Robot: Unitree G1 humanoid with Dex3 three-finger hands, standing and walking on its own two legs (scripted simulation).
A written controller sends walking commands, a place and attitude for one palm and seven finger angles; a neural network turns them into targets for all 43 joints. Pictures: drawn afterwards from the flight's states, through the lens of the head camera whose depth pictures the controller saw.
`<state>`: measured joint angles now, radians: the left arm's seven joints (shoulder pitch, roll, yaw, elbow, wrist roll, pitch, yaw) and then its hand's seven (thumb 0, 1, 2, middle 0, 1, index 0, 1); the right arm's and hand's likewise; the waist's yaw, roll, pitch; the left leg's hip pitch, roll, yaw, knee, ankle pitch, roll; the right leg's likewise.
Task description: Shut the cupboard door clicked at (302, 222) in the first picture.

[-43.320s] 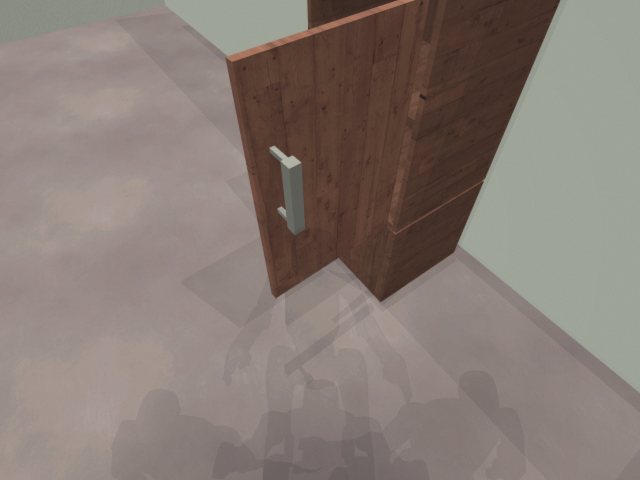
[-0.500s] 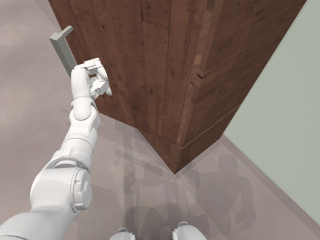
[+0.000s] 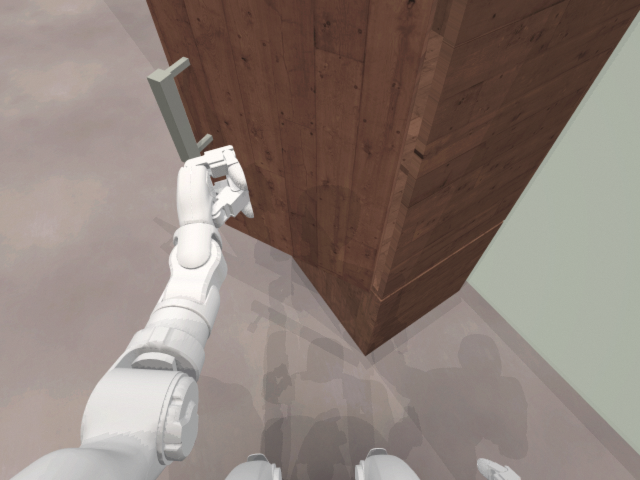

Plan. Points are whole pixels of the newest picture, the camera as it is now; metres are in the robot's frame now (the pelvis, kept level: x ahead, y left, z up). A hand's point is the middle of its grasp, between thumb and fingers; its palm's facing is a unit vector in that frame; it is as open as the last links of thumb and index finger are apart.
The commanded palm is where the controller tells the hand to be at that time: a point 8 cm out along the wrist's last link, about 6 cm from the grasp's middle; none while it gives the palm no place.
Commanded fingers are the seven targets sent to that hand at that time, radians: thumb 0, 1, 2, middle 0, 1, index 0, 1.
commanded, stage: draw the hand back to the body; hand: left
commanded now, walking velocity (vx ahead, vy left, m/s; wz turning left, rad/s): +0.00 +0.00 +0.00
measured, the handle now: (186, 113) +0.64 +0.19 +0.07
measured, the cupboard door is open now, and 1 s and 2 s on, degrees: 27 27 27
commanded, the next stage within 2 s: step back with the hand held close in 1.50 s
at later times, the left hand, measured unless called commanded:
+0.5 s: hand (144, 250) +0.34 +0.16 +0.15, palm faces +0.05 -0.99 -0.11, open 3.1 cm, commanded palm +0.30 +0.22 +0.15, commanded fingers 0.00 0.90 0.90 -1.02 -1.20 -1.02 -1.20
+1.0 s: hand out of the picture +0.25 +0.27 +0.20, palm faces +0.38 -0.85 -0.36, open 5.2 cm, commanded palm +0.20 +0.31 +0.22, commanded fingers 0.00 0.90 0.90 -0.34 -0.45 -0.34 -0.45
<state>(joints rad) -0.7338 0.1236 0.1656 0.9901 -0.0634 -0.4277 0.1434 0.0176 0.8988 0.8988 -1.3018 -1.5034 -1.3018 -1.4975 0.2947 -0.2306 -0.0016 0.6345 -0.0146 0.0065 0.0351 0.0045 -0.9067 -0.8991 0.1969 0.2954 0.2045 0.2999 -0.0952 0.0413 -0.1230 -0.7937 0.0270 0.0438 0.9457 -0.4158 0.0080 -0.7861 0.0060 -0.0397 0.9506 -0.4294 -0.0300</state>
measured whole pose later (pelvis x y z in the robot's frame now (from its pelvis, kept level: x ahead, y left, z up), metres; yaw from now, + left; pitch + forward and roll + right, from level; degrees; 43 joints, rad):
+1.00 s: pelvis +0.04 +0.03 +0.06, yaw +1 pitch -3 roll -1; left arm 0.37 0.33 0.23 -0.32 -0.08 0.01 0.09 0.02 0.90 0.90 -0.61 -0.74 -0.61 -0.73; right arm 0.20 -0.22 0.06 0.59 0.02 -0.01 -0.06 0.01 -0.90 -0.90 0.20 0.30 0.21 0.30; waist 0.06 0.08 0.00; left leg -0.11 -0.02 0.04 0.42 -0.26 0.04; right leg -0.08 -0.02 -0.04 0.39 -0.26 0.01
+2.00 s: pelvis +0.01 +0.04 +0.05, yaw +0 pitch +1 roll -1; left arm 0.55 0.45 0.41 -0.47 -0.08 -0.13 0.11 0.02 0.89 0.90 -0.21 -0.31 -0.21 -0.30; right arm 0.17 -0.24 -0.01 0.54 0.02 0.05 -0.09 0.01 -0.90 -0.90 0.20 0.30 0.21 0.30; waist 0.01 0.03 0.00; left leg -0.28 -0.02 0.07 0.52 -0.26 0.06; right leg -0.26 -0.03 -0.01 0.49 -0.24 0.03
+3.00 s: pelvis -0.20 +0.01 +0.04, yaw -1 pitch +5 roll -4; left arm 0.47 0.41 0.45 -0.55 -0.06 -0.27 0.15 0.01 0.89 0.90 -0.21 -0.30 -0.21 -0.30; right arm 0.11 -0.17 0.01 0.66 -0.02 -0.15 -0.05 0.01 -0.90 -0.90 0.20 0.30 0.21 0.30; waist 0.06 0.02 -0.01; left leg -0.62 0.13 0.10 0.46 0.07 0.03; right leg -0.08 0.08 0.00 0.42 -0.46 0.00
